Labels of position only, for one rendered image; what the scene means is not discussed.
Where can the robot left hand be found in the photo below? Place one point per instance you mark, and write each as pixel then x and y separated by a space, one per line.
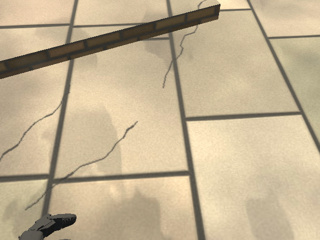
pixel 47 224

